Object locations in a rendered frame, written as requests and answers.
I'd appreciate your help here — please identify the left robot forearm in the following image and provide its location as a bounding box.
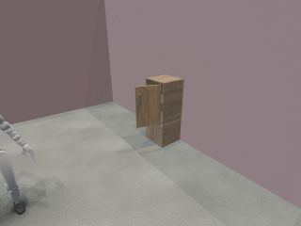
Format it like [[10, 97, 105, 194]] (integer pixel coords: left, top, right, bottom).
[[6, 121, 26, 147]]

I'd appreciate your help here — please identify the handle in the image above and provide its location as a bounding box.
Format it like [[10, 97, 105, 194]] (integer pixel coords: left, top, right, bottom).
[[138, 93, 141, 106]]

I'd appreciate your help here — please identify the robot left hand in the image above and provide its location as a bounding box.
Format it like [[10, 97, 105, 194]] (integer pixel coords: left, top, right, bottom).
[[22, 143, 35, 161]]

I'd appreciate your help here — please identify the cupboard door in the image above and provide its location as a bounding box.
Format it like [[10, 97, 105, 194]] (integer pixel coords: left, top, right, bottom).
[[135, 84, 162, 128]]

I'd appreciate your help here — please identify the left robot thigh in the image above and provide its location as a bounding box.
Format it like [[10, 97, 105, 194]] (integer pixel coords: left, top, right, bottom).
[[0, 149, 17, 191]]

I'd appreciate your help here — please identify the robot left foot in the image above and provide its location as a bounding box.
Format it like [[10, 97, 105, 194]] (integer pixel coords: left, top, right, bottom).
[[13, 201, 25, 215]]

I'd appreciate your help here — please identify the left robot upper arm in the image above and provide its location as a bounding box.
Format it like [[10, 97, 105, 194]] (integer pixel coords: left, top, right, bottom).
[[0, 115, 10, 131]]

